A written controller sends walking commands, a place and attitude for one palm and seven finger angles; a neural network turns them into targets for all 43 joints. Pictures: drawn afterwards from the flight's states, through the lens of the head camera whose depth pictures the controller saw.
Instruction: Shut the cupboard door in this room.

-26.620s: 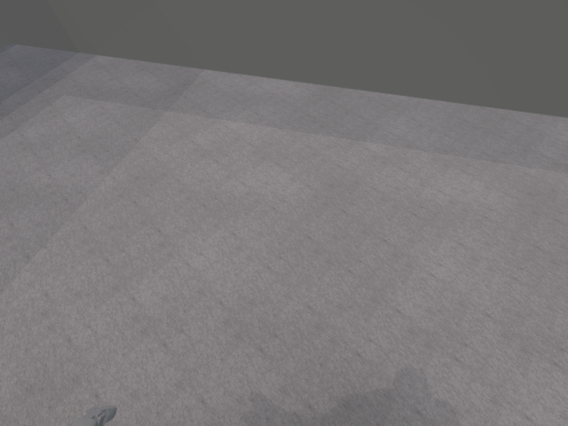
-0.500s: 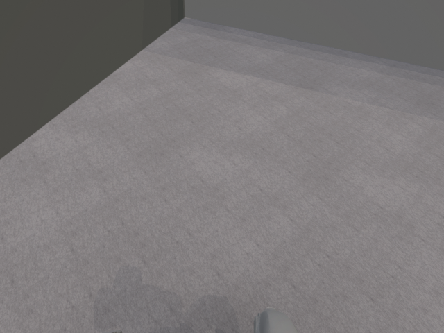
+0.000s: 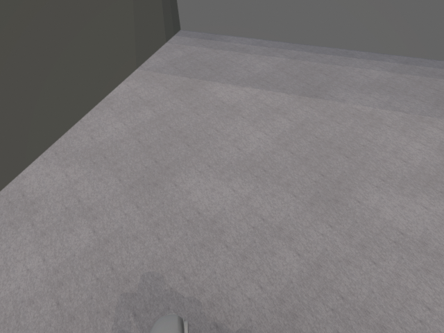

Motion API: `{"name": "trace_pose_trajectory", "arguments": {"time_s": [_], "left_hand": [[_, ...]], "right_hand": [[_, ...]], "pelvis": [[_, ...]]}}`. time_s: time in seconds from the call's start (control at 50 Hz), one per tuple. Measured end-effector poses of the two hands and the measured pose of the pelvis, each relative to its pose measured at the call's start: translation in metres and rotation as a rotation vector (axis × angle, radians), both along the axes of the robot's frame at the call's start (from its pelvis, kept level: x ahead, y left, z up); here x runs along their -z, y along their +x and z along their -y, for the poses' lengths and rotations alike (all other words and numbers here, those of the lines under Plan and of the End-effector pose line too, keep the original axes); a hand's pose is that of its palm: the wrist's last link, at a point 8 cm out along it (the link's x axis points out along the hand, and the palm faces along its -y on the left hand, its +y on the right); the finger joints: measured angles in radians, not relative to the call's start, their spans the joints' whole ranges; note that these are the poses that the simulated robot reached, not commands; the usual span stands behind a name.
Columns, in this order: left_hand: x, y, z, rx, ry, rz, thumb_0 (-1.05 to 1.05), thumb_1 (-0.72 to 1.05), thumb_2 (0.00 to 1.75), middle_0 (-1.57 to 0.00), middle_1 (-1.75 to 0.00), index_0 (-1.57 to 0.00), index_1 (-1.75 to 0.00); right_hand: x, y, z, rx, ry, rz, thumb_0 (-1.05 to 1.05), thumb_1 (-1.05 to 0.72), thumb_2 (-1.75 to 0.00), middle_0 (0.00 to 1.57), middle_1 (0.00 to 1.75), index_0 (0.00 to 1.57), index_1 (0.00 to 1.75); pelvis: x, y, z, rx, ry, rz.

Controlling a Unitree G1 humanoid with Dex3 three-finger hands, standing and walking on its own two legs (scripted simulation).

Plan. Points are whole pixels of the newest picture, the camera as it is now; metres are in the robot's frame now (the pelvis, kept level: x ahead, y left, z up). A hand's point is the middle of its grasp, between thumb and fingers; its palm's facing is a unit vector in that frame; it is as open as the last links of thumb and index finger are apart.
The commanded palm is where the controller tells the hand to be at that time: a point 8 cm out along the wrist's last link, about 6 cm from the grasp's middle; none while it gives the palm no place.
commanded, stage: walk around to get in front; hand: left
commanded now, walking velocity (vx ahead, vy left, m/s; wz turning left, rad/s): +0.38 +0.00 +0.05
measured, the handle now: out of the picture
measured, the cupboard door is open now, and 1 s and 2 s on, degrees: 84 84 84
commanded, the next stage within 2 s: walk to a spot facing it in 1.28 s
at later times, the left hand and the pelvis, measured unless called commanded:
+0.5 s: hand (122, 312) +0.21 +0.24 -0.18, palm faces +0.06 -0.99 -0.16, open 7.4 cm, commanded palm none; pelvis +0.21 +0.07 +0.00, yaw +0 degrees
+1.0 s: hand (177, 195) +0.51 +0.16 -0.16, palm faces -0.01 -0.97 -0.24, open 7.1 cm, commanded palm none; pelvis +0.41 -0.02 +0.00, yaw -4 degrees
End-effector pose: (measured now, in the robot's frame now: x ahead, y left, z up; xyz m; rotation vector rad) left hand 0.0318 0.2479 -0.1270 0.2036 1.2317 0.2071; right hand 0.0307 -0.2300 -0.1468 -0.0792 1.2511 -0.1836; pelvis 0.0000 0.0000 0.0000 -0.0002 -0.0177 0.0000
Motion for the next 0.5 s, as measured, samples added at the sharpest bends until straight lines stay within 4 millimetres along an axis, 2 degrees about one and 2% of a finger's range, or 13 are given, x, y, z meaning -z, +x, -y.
{"name": "trace_pose_trajectory", "arguments": {"time_s": [0.06, 0.14, 0.24, 0.3, 0.34, 0.38, 0.4, 0.5], "left_hand": [[0.004, -0.012, 0.0, -0.034, -0.02, -0.079, -0.03, 0.93, 0.9, -0.2, -0.3, -0.2, -0.3], [0.013, -0.024, 0.008, -0.095, -0.074, -0.178, -0.01, 0.92, 0.9, -0.2, -0.3, -0.2, -0.3], [0.025, -0.031, 0.015, -0.172, -0.154, -0.317, 0.0, 0.91, 0.9, -0.2, -0.3, -0.2, -0.3], [0.034, -0.02, 0.01, -0.183, -0.192, -0.394, 0.0, 0.91, 0.9, -0.2, -0.3, -0.2, -0.3], [0.034, 0.002, 0.001, -0.166, -0.196, -0.399, 0.01, 0.91, 0.9, -0.2, -0.3, -0.2, -0.3], [0.032, 0.035, -0.011, -0.141, -0.185, -0.366, 0.01, 0.91, 0.9, -0.2, -0.3, -0.2, -0.3], [0.031, 0.055, -0.017, -0.125, -0.177, -0.337, 0.01, 0.91, 0.9, -0.2, -0.3, -0.2, -0.3], [0.024, 0.167, -0.044, -0.049, -0.121, -0.157, 0.01, 0.91, 0.9, -0.2, -0.3, -0.2, -0.3]], "right_hand": [[-0.009, 0.062, 0.003, -0.048, -0.018, 0.081, 0.01, -0.91, -0.9, 0.2, 0.3, 0.19, 0.29], [-0.017, 0.133, -0.007, -0.132, -0.037, 0.122, 0.0, -0.91, -0.9, 0.19, 0.3, 0.19, 0.29], [-0.015, 0.214, -0.038, -0.229, -0.055, 0.138, 0.01, -0.91, -0.9, 0.19, 0.3, 0.19, 0.29], [-0.01, 0.249, -0.058, -0.241, -0.066, 0.178, 0.01, -0.91, -0.9, 0.2, 0.3, 0.19, 0.29], [-0.011, 0.254, -0.067, -0.215, -0.06, 0.181, 0.0, -0.91, -0.9, 0.2, 0.3, 0.19, 0.29], [-0.011, 0.248, -0.072, -0.173, -0.053, 0.152, 0.0, -0.91, -0.9, 0.2, 0.3, 0.19, 0.29], [-0.011, 0.242, -0.075, -0.152, -0.048, 0.128, 0.0, -0.91, -0.9, 0.2, 0.3, 0.2, 0.29], [-0.016, 0.216, -0.057, -0.039, -0.09, 0.022, -0.02, -0.96, -0.9, 0.2, 0.3, 0.2, 0.29]], "pelvis": [[-0.001, 0.024, -0.003, -0.008, -0.006, -0.006], [0.001, 0.057, -0.012, -0.025, -0.017, -0.014], [0.011, 0.105, -0.033, -0.039, -0.029, -0.022], [0.02, 0.134, -0.05, -0.035, -0.023, -0.014], [0.018, 0.149, -0.058, -0.02, -0.021, 0.0], [0.013, 0.165, -0.063, -0.01, -0.02, 0.008], [0.01, 0.172, -0.065, -0.009, -0.019, 0.012], [0.001, 0.209, -0.068, 0.005, -0.002, 0.01]]}}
